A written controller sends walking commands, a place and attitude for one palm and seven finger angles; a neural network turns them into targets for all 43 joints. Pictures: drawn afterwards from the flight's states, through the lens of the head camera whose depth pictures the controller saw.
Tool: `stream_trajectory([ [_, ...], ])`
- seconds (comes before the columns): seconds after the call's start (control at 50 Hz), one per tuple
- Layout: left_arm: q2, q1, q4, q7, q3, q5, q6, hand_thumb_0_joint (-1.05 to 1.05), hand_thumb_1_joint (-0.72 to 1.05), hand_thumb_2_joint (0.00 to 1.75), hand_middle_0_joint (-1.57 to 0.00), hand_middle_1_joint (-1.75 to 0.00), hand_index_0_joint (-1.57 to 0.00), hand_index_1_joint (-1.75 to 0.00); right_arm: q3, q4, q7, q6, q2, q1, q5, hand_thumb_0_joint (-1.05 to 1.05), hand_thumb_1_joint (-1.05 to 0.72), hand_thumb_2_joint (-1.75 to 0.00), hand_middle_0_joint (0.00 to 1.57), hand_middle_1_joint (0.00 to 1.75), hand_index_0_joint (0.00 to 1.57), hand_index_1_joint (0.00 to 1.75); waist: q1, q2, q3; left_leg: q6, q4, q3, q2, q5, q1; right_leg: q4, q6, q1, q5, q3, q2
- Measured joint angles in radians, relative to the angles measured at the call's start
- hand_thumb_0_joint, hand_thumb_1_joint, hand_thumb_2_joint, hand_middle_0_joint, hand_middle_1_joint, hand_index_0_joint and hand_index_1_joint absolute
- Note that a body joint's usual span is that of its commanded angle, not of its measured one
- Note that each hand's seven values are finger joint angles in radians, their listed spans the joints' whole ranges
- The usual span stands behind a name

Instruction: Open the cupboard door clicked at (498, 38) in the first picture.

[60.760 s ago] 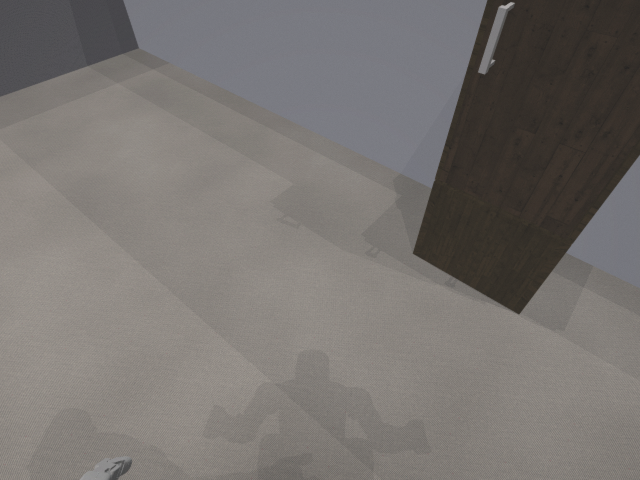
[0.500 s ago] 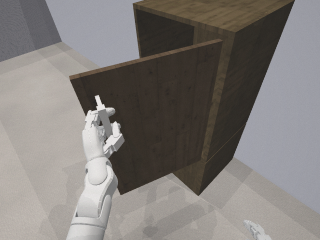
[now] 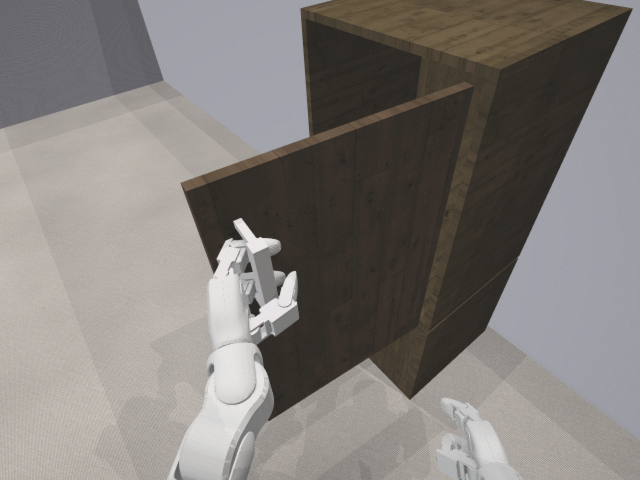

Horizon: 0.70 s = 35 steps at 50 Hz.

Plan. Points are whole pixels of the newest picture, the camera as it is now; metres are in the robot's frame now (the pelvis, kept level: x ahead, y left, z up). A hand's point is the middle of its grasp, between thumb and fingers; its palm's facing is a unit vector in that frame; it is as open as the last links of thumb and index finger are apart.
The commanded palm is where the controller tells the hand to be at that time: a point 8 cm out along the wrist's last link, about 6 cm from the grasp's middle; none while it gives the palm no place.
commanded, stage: open thumb and fingers to let go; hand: left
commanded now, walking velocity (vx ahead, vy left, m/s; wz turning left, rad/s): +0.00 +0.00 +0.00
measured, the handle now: (259, 276) +0.32 +0.11 +0.12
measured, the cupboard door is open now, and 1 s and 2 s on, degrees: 84 84 84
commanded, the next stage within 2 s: slide the hand sideways off the handle in 0.60 s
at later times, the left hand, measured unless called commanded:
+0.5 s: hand (282, 300) +0.28 +0.07 +0.13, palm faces +0.30 -0.95 +0.02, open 14.6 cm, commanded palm +0.23 +0.12 +0.12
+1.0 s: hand (270, 329) +0.24 +0.08 +0.13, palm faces -0.16 -0.99 +0.02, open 16.4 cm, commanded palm +0.21 +0.13 +0.12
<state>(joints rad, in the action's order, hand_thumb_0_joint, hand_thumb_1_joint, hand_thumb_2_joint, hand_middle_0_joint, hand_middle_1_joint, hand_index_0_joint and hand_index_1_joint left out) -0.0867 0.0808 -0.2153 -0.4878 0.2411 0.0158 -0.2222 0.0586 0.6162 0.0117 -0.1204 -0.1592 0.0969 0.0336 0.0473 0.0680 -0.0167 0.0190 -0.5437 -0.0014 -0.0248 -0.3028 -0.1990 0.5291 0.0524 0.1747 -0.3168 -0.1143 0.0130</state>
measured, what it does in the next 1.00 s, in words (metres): stands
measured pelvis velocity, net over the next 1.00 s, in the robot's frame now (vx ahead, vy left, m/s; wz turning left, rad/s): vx -0.02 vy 0.03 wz -0.02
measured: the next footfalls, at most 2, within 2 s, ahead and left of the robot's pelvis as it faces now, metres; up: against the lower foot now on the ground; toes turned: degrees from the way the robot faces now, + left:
none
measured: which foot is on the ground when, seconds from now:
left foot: down 0.00-1.00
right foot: down 0.00-1.00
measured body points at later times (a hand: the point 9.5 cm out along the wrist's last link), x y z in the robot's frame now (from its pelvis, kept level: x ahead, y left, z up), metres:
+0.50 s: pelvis -0.02 +0.01 +0.00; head -0.04 -0.01 +0.45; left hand +0.26 +0.12 +0.13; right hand +0.17 -0.20 -0.09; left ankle -0.01 +0.13 -0.73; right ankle -0.01 -0.08 -0.73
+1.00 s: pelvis -0.02 +0.03 +0.00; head -0.05 +0.01 +0.45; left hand +0.24 +0.14 +0.13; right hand +0.16 -0.18 -0.08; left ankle -0.01 +0.13 -0.73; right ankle -0.01 -0.08 -0.73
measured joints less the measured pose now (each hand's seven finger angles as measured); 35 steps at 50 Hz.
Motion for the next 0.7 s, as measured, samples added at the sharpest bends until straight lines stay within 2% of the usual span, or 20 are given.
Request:
stream_trajectory([
  [0.18,-0.007,-0.003,0.033,-0.007,-0.03,0.002,0.041,0.01,0.06,0.55,-0.34,-1.26,-0.35,-1.26,-0.025,0.027,0.016,0.018,-0.031,0.069,-0.001,0.01,-0.91,-0.9,0.2,0.3,0.2,0.3,-0.021,-0.003,0.008,0.0,0.007,0.006,-0.003,0.013,0.005,-0.005,0.001,-0.002,0.014,0.006,0.003],
  [0.26,-0.001,-0.018,0.055,-0.014,-0.031,0.008,0.054,0.01,-0.18,0.44,-0.33,-1.24,-0.32,-1.23,-0.034,0.034,0.022,0.03,-0.041,0.073,-0.001,0.01,-0.91,-0.9,0.2,0.3,0.2,0.3,-0.027,-0.007,0.011,-0.001,0.006,0.007,-0.006,0.017,0.009,-0.014,0.001,-0.009,0.024,0.007,0.007],
  [0.34,0.0,-0.044,0.084,-0.022,-0.032,0.007,0.061,0.0,-0.34,0.37,-0.31,-1.18,-0.3,-1.17,-0.038,0.035,0.025,0.04,-0.045,0.062,-0.002,0.01,-0.91,-0.9,0.2,0.3,0.2,0.3,-0.03,-0.006,0.015,-0.005,0.008,0.007,-0.006,0.022,0.012,-0.025,-0.002,-0.016,0.034,0.007,0.007],
  [0.48,-0.018,-0.085,0.128,-0.035,-0.012,0.012,0.065,0.0,-0.46,0.32,-0.26,-0.94,-0.27,-0.94,-0.033,0.029,0.023,0.045,-0.03,0.033,-0.002,0.01,-0.91,-0.9,0.2,0.3,0.2,0.3,-0.021,-0.01,0.021,-0.014,0.021,0.01,0.001,0.034,0.014,-0.044,-0.01,-0.022,0.051,0.01,0.001],
  [0.64,-0.004,-0.088,0.125,-0.046,0.052,0.019,0.05,-0.01,-0.5,0.31,-0.25,-0.61,-0.24,-0.61,-0.019,0.017,-0.002,0.029,0.001,0.006,-0.004,0.01,-0.91,-0.9,0.2,0.3,0.2,0.3,-0.014,-0.013,0.017,-0.023,0.011,0.018,0.011,0.029,0.009,-0.028,-0.02,-0.012,0.045,0.017,-0.01],
  [0.7,-0.005,-0.09,0.122,-0.04,0.052,0.015,0.041,-0.01,-0.5,0.3,-0.29,-0.56,-0.28,-0.56,-0.012,0.018,-0.008,0.019,0.008,0.001,-0.005,0.01,-0.91,-0.9,0.2,0.3,0.2,0.3,-0.012,-0.013,0.015,-0.025,0.005,0.019,0.013,0.026,0.007,-0.022,-0.022,-0.01,0.043,0.019,-0.012],
])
